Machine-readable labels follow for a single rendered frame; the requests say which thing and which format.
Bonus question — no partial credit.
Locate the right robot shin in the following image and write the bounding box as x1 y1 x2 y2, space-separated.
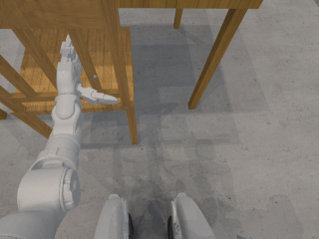
171 192 186 239

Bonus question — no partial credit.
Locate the left robot thigh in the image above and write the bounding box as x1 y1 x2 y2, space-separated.
93 197 129 239

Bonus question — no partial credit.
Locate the robot left hand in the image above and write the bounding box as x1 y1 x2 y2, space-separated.
56 34 119 106

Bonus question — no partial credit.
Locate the robot left forearm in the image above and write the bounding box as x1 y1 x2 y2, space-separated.
17 94 85 209

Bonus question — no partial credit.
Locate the chair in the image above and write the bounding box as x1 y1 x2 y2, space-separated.
0 0 138 145

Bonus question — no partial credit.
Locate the robot left upper arm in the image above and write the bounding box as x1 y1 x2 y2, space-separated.
0 166 81 239

